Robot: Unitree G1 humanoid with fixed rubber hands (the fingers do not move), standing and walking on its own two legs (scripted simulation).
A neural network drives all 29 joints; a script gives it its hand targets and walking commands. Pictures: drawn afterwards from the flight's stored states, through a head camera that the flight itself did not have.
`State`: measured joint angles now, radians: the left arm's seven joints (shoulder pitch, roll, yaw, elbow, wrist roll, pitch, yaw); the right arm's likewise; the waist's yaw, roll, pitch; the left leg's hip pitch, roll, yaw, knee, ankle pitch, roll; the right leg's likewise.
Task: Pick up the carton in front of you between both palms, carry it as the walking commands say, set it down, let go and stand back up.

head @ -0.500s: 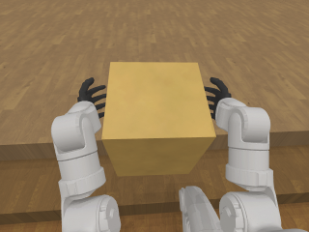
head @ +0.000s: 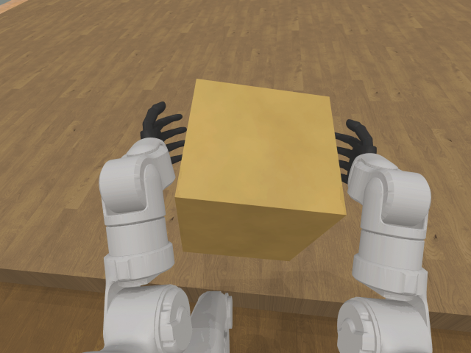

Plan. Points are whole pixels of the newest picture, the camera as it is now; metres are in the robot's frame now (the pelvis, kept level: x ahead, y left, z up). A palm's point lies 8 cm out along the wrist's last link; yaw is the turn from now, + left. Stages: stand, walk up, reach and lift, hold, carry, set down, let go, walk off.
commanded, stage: carry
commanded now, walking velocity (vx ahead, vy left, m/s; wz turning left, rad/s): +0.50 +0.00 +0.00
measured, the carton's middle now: (248, 181) +0.39 +0.03 +0.10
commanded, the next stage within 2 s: none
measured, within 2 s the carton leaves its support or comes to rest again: neither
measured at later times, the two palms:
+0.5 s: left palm out of the picture +0.67 +0.23 +0.33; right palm out of the picture +0.64 -0.07 +0.34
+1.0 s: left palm out of the picture +1.00 +0.21 +0.44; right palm out of the picture +1.01 -0.08 +0.42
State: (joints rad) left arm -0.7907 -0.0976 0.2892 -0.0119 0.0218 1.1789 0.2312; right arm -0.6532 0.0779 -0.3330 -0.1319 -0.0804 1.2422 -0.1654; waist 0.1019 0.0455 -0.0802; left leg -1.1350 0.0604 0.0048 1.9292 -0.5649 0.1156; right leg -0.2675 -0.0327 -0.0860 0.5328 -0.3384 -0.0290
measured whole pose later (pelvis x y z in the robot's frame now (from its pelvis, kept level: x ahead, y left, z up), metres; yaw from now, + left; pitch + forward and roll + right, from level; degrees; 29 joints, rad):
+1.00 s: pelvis +0.63 +0.04 +0.27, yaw +1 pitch +5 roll +0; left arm -0.80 -0.14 0.30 -0.02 0.09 1.18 0.28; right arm -0.73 0.15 -0.38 -0.09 -0.15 1.22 -0.29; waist 0.09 0.01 0.00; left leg -0.85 0.05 0.02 1.38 -0.31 0.06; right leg -0.39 0.03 -0.15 0.68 -0.39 -0.10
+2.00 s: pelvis +1.32 +0.03 +0.30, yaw +1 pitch +4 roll +0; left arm -0.12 -0.13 0.02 -0.37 0.10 1.22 0.23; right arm -0.09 0.13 -0.02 -0.40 -0.10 1.20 -0.21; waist 0.02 0.01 -0.14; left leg -0.55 0.09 0.14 0.60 -0.17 -0.03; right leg -0.08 -0.04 -0.19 0.31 -0.30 0.00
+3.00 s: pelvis +1.98 +0.05 +0.28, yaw -2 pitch +3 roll +0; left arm -0.19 -0.14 0.05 -0.41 0.10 1.26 0.25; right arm -0.17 0.14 -0.02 -0.41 -0.09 1.22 -0.22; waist 0.00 -0.02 -0.10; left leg -0.47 0.06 0.25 0.50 -0.07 0.09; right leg -0.05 -0.11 -0.19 0.63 -0.47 0.06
